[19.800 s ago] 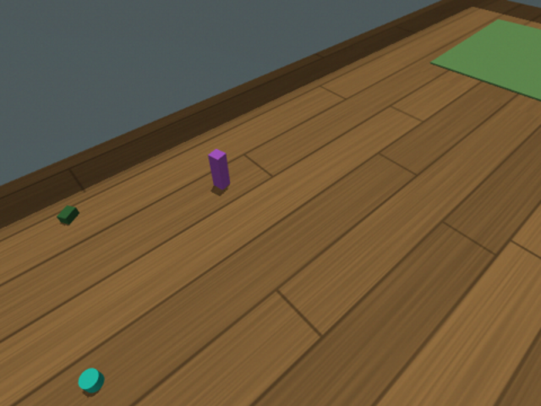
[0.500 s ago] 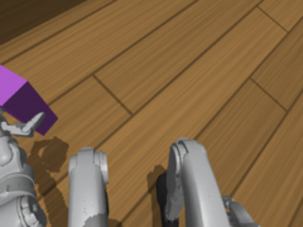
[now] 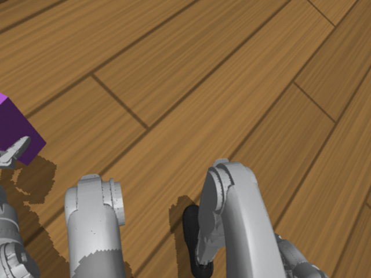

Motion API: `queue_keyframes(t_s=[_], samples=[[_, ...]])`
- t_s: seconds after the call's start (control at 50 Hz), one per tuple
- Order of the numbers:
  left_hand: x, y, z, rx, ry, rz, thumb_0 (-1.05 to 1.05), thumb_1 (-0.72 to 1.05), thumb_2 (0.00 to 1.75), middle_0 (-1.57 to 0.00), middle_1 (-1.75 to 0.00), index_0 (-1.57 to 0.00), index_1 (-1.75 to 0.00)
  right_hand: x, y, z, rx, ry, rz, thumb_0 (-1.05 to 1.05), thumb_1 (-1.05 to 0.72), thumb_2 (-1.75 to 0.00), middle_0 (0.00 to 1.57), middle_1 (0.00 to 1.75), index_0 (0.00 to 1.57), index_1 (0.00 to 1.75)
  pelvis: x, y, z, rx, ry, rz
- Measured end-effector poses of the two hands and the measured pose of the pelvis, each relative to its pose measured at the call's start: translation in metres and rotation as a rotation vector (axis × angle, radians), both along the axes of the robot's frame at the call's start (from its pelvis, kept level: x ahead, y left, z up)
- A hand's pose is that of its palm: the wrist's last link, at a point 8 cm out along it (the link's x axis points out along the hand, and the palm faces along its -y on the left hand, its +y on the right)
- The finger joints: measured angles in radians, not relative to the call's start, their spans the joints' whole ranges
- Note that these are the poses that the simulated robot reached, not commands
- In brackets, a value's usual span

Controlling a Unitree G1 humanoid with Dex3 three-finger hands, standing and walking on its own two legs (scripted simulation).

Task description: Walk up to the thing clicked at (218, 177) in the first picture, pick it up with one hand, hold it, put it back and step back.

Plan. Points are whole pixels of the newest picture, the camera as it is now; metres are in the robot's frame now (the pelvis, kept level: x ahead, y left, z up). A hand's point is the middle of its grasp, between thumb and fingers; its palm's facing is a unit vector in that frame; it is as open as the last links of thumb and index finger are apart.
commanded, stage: crouch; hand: left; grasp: from the side
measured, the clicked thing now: (2, 129) +0.42 +0.31 -0.08
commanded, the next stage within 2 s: lower in 0.18 s
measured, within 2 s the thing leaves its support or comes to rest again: neither
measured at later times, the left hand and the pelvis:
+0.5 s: hand (1, 140) +0.41 +0.33 -0.13, palm faces +0.50 -0.87 -0.05, open 10.8 cm; pelvis +0.00 +0.00 -0.02, yaw -2 degrees
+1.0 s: hand (10, 144) +0.42 +0.33 -0.17, palm faces +0.49 -0.87 -0.04, open 10.8 cm; pelvis -0.01 +0.01 -0.03, yaw -4 degrees
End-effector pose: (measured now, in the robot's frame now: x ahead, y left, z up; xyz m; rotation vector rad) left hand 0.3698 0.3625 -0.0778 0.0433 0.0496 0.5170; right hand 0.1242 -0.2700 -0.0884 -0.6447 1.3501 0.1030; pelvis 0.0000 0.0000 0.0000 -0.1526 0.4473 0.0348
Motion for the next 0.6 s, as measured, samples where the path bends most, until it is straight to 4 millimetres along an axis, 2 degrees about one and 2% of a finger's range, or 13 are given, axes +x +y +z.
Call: queue_keyframes(t_s=[0.38,0.6], samples=[[-0.001,0.003,-0.026,-0.007,-0.001,-0.010,-0.02,-0.55,1.09,-0.71,-1.14,-0.72,-1.09,0.008,0.004,-0.003,-0.018,-0.003,0.068,0.00,-0.89,-0.90,0.21,0.30,0.21,0.30,0.000,0.003,-0.013,-0.023,-0.037,-0.010],[-0.001,0.001,-0.059,-0.021,0.029,-0.003,-0.02,-0.55,1.09,-0.71,-1.14,-0.72,-1.09,0.009,0.004,-0.001,-0.050,0.016,0.138,0.00,-0.89,-0.90,0.21,0.30,0.21,0.30,-0.002,0.004,-0.022,-0.040,-0.081,-0.027]])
